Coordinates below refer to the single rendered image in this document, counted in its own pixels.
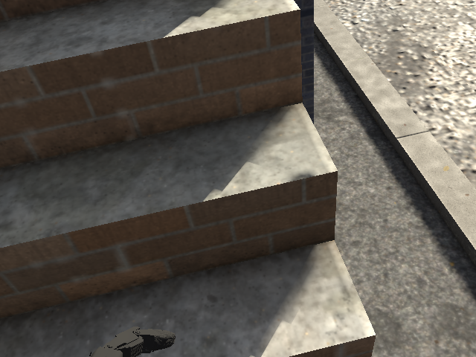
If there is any left robot hand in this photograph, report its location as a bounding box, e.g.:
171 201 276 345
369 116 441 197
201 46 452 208
89 327 176 357

